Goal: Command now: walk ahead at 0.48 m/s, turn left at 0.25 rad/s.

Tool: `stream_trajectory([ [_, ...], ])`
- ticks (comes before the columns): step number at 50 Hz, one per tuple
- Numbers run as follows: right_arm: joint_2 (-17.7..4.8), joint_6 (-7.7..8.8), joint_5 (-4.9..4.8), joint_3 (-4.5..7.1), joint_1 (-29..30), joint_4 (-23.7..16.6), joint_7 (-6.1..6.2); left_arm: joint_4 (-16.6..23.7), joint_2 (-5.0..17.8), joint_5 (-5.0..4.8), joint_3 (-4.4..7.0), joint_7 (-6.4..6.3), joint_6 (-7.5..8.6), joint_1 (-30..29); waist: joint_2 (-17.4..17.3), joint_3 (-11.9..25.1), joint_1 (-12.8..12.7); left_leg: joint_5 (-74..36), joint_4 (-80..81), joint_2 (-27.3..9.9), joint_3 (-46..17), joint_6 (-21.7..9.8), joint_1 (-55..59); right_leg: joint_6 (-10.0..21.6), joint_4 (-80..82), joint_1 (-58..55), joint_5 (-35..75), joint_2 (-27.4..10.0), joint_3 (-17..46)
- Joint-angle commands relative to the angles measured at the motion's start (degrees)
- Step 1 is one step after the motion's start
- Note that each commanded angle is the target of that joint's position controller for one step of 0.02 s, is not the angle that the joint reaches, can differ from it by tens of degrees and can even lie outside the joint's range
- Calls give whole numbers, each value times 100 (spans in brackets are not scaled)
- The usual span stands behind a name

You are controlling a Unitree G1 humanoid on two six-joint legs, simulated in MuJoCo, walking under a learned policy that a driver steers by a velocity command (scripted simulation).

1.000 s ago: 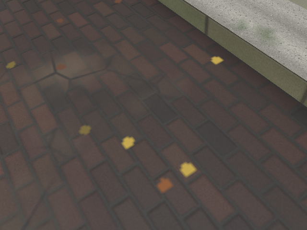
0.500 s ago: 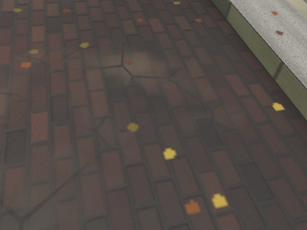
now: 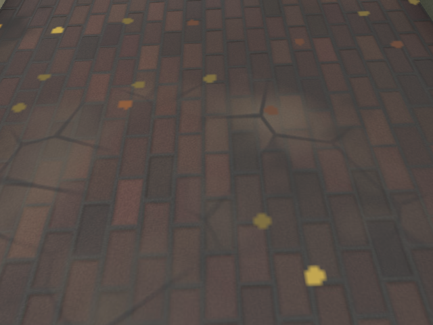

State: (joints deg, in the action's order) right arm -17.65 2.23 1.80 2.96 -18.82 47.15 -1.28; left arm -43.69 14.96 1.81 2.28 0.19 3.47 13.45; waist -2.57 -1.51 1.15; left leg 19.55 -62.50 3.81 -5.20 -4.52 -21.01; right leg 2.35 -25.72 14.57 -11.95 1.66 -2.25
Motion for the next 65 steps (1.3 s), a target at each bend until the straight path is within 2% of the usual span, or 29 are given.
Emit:
stream_trajectory([
  [1,-274,-9,60,32,-121,-254,-87,-28,592,-68,137,36,210,516,886,27,-74,-250,-70,-317,-145,60,-1193,793,1459,-919,982,-1454,1621],
  [4,-205,-17,104,-30,546,-456,-150,-235,599,-124,133,66,275,721,821,-134,-103,-700,418,-484,92,179,-1731,901,1696,-1043,1481,-1437,1189],
  [7,4,19,82,-176,1389,-698,-222,-400,529,-138,99,85,247,835,793,-225,-227,-1389,1646,-633,593,295,-1444,802,1777,-822,1904,-1139,608],
  [9,71,33,37,-242,1799,-792,-242,-523,659,-143,122,85,244,1012,811,-237,-332,-1636,2362,-579,804,280,-960,731,1755,-717,2143,-1121,450],
  [11,-30,29,19,-231,1945,-822,-209,-651,788,-138,148,69,224,1204,776,-247,-349,-1659,2683,-537,857,185,-729,700,1675,-944,2392,-1337,526],
  [14,-194,57,55,-166,1716,-734,-111,-793,876,-121,155,26,150,1252,726,-130,-164,-1209,3087,-328,926,-56,-217,594,996,-1446,3666,-1478,453],
  [16,-427,151,137,-32,350,-240,-12,-860,823,-132,118,6,85,1301,499,638,403,-1159,3552,-138,951,-326,1578,414,-796,-1144,4134,-1142,113],
  [17,-841,183,246,90,-625,-77,69,-662,607,-138,38,11,90,1254,-44,1315,776,-380,3712,-1385,-399,-632,2906,308,-2440,-112,2344,-897,-82],
  [18,-1310,127,215,211,-751,-43,116,-514,30,-242,-67,36,69,1848,-1343,1876,411,-86,4366,-2899,-3148,-1335,3999,111,-4380,1729,-1757,117,-218],
  [19,-987,85,-55,179,-504,-48,98,-588,754,-81,119,-31,12,1379,-375,1408,478,-79,4567,-2633,-3190,-1242,3527,200,-4723,2219,-1648,-102,471],
  [20,-689,99,-89,97,-35,-57,95,-469,700,-114,132,4,44,993,-236,668,250,-506,4647,-2358,-2250,-1102,2848,246,-4583,2319,-1115,-345,526],
  [21,-431,148,-66,37,218,-48,72,-462,551,-130,88,33,68,836,-90,342,105,-1208,4825,-2082,-1661,-972,2251,232,-4275,2127,-792,-520,493],
  [23,-194,225,-78,-30,383,40,92,-580,419,-19,68,90,-54,947,-186,159,-192,-1801,5084,-1661,-919,-726,1580,118,-3850,1612,-594,-692,430],
  [26,-255,345,-138,-8,115,259,92,-568,292,32,66,175,-190,763,-108,79,-288,-2237,5379,-1532,-537,-795,1423,-27,-3589,1635,-323,-711,292],
  [31,-236,327,-146,-14,-358,579,98,-208,267,14,45,202,-209,-436,-6,-307,-87,-2361,5680,-1365,-127,-767,1644,-219,-2563,2389,655,-834,112],
  [38,-301,295,-75,-21,-999,997,156,165,224,-32,-47,174,-143,-1587,-60,-480,224,-3260,5435,-1512,117,-695,2466,-10,-1078,2249,1040,-550,-161],
  [41,-390,271,-43,1,-905,1095,214,187,303,-30,-15,141,-83,-1474,-95,-431,47,-4350,4965,-1644,197,-596,2817,248,-714,1806,503,-354,-236],
  [43,-488,250,-34,27,-725,1124,226,-150,449,-18,82,56,-17,-437,-113,116,-428,-5747,3723,-1504,384,-430,2746,470,-378,440,235,19,-383],
  [44,-447,240,-62,7,-651,1102,219,-497,616,48,170,-6,43,588,51,670,-842,-5261,2539,-1257,583,-315,2157,642,-144,-928,442,-90,-239],
  [45,-107,261,-177,-92,-800,891,192,-663,1165,193,318,-81,76,1503,755,1428,-1026,-3123,652,-802,858,-143,628,1040,-38,-2596,-172,-1526,1489],
  [46,177,255,-224,-100,-1355,932,160,-702,1492,134,394,-30,30,1533,1667,1861,-711,1154,-965,241,627,-20,-960,1697,733,-3372,-79,-2691,4050],
  [47,-287,229,-82,30,-866,914,177,-674,1158,-93,346,6,-17,988,828,1158,-549,763,-1276,-166,12,-116,-1379,1537,947,-2697,-536,-2372,3752],
  [48,-254,259,-79,37,-473,795,141,-582,770,-134,248,25,-6,415,578,400,-357,203,-1051,-431,98,-131,-1438,1378,1121,-1830,-445,-2183,2873],
  [49,-121,265,-85,17,-261,767,120,-573,484,-103,176,46,36,156,407,88,-234,-131,-721,-633,157,-122,-1263,1203,1338,-1260,-15,-1893,2296],
  [51,60,133,25,-9,-340,818,58,-727,220,-106,90,25,111,131,600,-42,20,-363,-296,-808,235,3,-765,950,1565,-643,711,-1493,1518],
  [53,170,45,40,-16,-265,795,-3,-908,286,-120,101,26,208,455,580,-1,70,-495,-127,-818,361,101,-735,980,1655,-579,1315,-1412,1219],
  [56,176,-16,40,-20,419,579,-41,-1091,412,-142,125,18,244,779,555,-241,4,-1046,410,-964,533,252,-1330,975,1888,-678,1436,-1296,897],
  [61,281,15,-30,-102,1582,211,-64,-1297,355,-140,75,1,230,1230,595,-411,-271,-1911,1964,-880,821,367,-1437,822,1903,-951,2035,-1087,502],
  [65,250,40,-44,-131,2157,16,-39,-1488,382,-89,66,-55,202,1606,633,-464,-453,-1950,2667,-721,942,248,-1403,858,1734,-1596,2465,-1271,477],
])
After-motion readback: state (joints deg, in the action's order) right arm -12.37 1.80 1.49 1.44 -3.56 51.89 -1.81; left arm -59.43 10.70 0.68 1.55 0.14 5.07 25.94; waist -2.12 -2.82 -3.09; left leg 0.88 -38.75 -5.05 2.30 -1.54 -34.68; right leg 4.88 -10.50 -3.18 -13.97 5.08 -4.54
